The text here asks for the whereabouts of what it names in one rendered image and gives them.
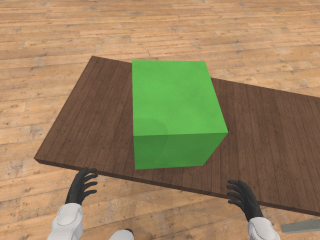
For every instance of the carton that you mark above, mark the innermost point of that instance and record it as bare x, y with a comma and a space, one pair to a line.
177, 119

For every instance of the right robot forearm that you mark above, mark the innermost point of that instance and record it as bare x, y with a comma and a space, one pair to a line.
260, 228

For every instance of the left robot hand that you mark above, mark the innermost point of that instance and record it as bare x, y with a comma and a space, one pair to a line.
76, 192

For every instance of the right robot hand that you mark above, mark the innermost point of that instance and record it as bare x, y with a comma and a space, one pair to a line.
249, 204

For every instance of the table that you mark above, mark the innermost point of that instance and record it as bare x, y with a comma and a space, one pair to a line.
272, 145

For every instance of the left robot thigh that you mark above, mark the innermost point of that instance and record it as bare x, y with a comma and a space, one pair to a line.
122, 235

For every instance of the left robot forearm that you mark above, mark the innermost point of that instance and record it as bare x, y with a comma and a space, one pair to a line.
67, 225

